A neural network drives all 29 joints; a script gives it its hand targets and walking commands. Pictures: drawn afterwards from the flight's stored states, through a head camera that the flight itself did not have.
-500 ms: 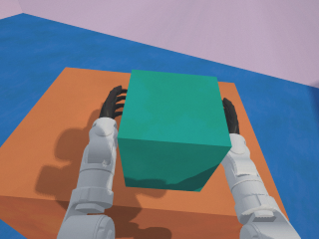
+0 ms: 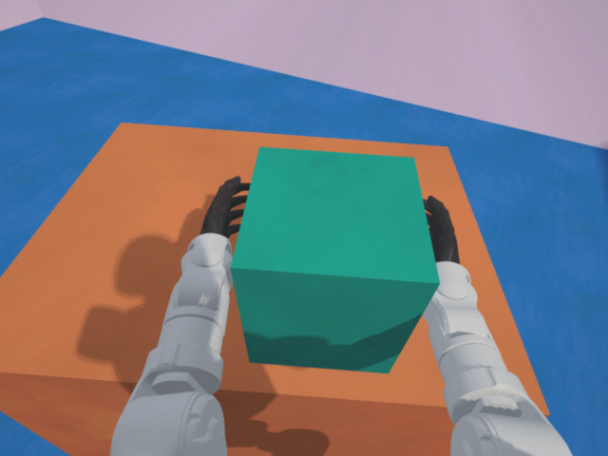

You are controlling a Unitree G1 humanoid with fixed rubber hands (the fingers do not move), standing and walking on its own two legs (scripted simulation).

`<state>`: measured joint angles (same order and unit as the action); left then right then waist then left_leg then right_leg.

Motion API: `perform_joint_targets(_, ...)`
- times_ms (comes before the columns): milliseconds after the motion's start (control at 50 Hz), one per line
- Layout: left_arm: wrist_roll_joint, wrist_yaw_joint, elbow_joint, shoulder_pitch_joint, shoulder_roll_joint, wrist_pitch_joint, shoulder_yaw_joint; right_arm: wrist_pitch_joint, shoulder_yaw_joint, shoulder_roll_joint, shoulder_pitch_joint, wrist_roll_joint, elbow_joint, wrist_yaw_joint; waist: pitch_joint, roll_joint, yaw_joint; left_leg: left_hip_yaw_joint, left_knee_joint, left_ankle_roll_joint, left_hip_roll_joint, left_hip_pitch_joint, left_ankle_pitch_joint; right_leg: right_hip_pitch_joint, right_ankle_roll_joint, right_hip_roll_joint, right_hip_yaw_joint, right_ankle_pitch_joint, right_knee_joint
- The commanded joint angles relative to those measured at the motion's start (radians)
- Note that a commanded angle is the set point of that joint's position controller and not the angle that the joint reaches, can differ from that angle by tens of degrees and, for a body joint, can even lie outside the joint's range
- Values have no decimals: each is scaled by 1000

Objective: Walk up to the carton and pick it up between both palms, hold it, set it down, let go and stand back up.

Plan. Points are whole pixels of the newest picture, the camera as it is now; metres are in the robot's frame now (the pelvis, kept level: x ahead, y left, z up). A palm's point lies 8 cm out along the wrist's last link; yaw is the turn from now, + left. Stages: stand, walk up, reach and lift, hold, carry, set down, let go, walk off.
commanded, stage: set down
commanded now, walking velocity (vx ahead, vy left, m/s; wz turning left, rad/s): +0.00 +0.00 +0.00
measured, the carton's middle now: (327, 265) +0.38 -0.02 +0.05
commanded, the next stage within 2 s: none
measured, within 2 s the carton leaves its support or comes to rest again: rests again in 1.34 s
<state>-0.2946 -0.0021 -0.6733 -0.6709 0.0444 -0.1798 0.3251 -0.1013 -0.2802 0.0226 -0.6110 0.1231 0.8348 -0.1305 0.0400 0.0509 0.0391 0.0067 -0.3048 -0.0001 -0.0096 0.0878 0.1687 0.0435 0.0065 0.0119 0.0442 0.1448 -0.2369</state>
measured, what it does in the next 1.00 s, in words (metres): stands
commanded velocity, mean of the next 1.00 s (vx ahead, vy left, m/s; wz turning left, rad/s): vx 0.00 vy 0.00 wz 0.00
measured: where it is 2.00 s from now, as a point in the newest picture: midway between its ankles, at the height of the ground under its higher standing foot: outside the picture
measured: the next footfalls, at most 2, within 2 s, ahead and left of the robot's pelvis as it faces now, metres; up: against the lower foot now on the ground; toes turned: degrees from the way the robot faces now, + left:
none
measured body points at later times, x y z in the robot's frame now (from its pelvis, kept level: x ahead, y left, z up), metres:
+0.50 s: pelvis +0.01 +0.01 +0.00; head +0.04 +0.04 +0.45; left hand +0.43 +0.13 +0.07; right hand +0.39 -0.17 +0.06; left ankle +0.00 +0.12 -0.75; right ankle -0.01 -0.11 -0.75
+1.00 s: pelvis +0.01 +0.01 +0.00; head +0.06 +0.03 +0.45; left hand +0.42 +0.13 +0.03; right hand +0.39 -0.17 +0.04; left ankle +0.00 +0.12 -0.75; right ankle -0.01 -0.11 -0.75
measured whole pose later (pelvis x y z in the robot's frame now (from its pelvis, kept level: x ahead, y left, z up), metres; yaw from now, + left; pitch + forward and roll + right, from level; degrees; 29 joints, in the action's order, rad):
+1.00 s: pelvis +0.01 +0.01 +0.00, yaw -1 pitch +7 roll -1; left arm -0.26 -0.06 -0.95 -0.68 0.03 0.13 0.32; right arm -0.28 -0.41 0.05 -0.59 0.26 0.93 -0.11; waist -0.02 0.02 0.04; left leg -0.03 -0.34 0.01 -0.01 0.28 0.18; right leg 0.23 0.00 0.00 0.05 0.13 -0.24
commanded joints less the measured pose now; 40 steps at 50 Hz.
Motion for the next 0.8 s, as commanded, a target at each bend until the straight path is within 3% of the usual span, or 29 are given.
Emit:
perform_joint_targets(0,29,141,59,-580,548,77,-315,-101,284,544,-685,47,-212,132,-529,-31,7,-90,24,-26,37,-17,-226,-259,-67,1,42,-483,-60)
perform_joint_targets(120,24,134,29,-569,559,105,-316,-122,257,540,-665,69,-187,137,-553,-51,14,-85,-3,-47,29,-54,-300,-216,-56,14,59,-492,-59)
perform_joint_targets(220,26,132,19,-571,542,129,-313,-134,232,532,-654,98,-178,143,-545,-42,28,-90,9,-38,25,-38,-285,-205,-62,3,60,-506,-64)
perform_joint_targets(280,34,108,41,-611,571,165,-336,-155,242,553,-655,94,-160,155,-625,-75,18,-83,-28,-60,12,-101,-409,-172,-45,14,66,-535,-73)
perform_joint_targets(340,15,96,-28,-562,583,177,-323,-169,229,531,-630,103,-120,162,-604,-94,13,-76,-49,-73,4,-128,-468,-130,-32,22,71,-523,-66)
perform_joint_targets(420,5,85,-57,-534,576,179,-294,-172,228,522,-637,109,-101,172,-596,-65,-2,-78,-52,-67,1,-112,-472,-124,-27,28,69,-499,-57)
perform_joint_targets(480,14,72,-38,-563,586,200,-314,-187,223,528,-643,105,-108,181,-640,-92,-7,-71,-57,-72,-7,-114,-501,-107,-23,28,68,-519,-67)
perform_joint_targets(560,27,62,-60,-572,584,224,-319,-193,212,533,-644,118,-97,181,-633,-83,3,-69,-66,-74,-8,-121,-491,-63,-18,29,67,-495,-57)
perform_joint_targets(600,19,68,-96,-545,578,231,-302,-194,213,533,-626,127,-79,178,-614,-56,9,-72,-56,-62,-5,-92,-454,-92,-22,25,56,-517,-62)
perform_joint_targets(640,15,68,-78,-554,584,252,-310,-202,213,547,-606,141,-69,173,-652,-84,11,-69,-56,-67,-4,-62,-460,-128,-21,16,50,-562,-76)
perform_joint_targets(680,12,71,-92,-530,579,261,-294,-206,211,554,-587,144,-56,171,-624,-55,14,-72,-51,-65,-2,-41,-466,-155,-27,20,48,-598,-84)
perform_joint_targets(780,5,75,-127,-560,570,308,-288,-224,200,585,-585,170,-47,166,-643,-60,20,-79,-32,-48,4,31,-369,-162,-31,0,34,-581,-88)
